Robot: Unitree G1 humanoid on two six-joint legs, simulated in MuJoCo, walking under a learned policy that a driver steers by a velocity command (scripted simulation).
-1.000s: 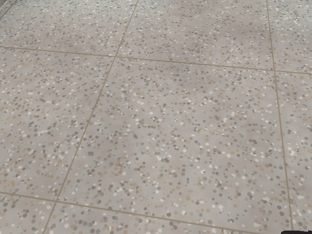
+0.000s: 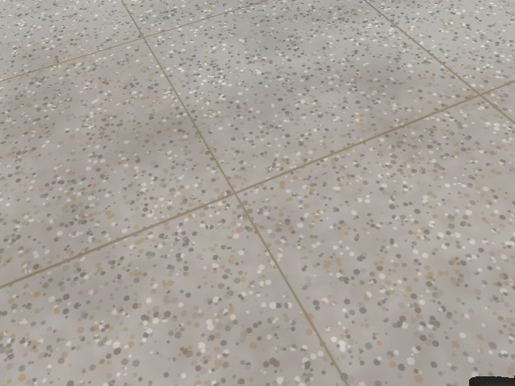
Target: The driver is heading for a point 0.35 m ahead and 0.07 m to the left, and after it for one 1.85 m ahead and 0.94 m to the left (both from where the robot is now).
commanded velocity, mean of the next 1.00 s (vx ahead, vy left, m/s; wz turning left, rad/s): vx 0.50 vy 0.00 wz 0.28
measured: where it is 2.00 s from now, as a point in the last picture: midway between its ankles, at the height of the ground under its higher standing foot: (169, 201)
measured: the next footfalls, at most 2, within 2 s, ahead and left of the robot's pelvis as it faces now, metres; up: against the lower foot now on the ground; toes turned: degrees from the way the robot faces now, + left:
left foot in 0.20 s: +0.30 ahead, +0.15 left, +0.00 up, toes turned -2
right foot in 0.66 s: +0.57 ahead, -0.07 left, +0.00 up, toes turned +14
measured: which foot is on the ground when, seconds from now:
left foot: up 0.00-0.18, down 0.20-0.66, up 0.68-1.00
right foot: down 0.00-0.22, up 0.24-0.64, down 0.66-1.00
